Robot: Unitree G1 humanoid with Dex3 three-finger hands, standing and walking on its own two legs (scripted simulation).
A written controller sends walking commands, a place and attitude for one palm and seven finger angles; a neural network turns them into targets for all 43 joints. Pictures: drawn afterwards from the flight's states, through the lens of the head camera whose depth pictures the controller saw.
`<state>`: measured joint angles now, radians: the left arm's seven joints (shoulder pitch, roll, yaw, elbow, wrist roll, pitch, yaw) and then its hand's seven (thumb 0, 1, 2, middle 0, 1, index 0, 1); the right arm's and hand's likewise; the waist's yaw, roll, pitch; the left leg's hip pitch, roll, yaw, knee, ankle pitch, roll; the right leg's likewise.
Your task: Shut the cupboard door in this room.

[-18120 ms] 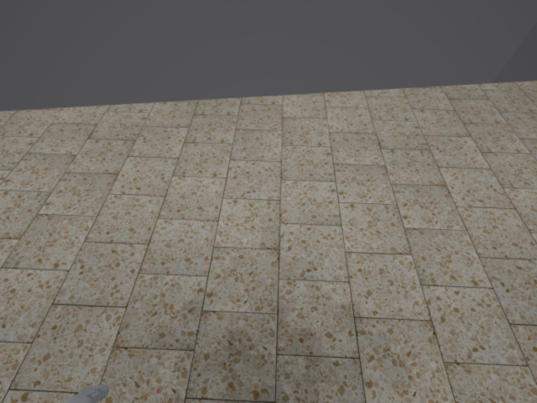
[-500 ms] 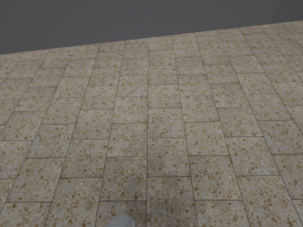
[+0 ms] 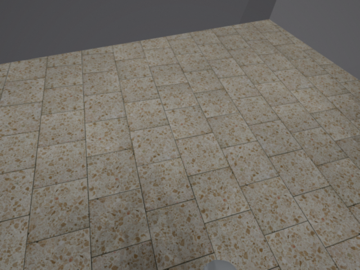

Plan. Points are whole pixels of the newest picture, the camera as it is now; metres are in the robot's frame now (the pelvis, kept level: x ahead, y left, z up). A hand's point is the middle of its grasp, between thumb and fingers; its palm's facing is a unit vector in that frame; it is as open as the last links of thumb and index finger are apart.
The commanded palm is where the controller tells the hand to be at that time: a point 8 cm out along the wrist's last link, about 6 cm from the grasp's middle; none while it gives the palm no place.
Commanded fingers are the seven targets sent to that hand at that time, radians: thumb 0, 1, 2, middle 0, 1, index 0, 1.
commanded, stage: turn or walk to find it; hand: left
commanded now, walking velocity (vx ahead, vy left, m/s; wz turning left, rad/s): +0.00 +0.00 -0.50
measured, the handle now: out of the picture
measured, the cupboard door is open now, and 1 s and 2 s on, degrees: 80 80 80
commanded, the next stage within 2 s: none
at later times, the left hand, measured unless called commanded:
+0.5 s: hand out of the picture +0.12 +0.09 -0.16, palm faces -0.24 -0.94 -0.24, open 7.4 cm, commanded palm none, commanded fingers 0.00 0.90 0.90 -0.20 -0.30 -0.20 -0.30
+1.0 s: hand out of the picture +0.14 +0.16 -0.18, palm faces -0.40 -0.89 -0.22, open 7.4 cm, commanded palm none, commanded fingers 0.00 0.90 0.90 -0.20 -0.30 -0.20 -0.30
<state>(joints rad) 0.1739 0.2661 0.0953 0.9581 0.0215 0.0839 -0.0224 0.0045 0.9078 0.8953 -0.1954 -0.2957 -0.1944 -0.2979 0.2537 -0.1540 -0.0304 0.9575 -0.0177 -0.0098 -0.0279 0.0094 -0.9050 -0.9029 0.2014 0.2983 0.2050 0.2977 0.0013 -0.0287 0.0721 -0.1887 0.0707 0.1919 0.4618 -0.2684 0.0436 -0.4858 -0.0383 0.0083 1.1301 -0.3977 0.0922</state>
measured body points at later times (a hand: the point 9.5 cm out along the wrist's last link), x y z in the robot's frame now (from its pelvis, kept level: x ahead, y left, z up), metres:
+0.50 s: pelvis -0.02 -0.06 +0.00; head +0.01 -0.10 +0.44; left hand +0.13 +0.14 -0.14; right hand -0.04 -0.33 -0.16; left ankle +0.01 +0.10 -0.67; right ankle -0.04 -0.14 -0.74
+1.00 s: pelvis -0.01 -0.01 +0.00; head +0.03 +0.00 +0.45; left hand +0.16 +0.21 -0.16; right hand -0.05 -0.26 -0.13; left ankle +0.03 +0.07 -0.74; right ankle -0.11 -0.13 -0.65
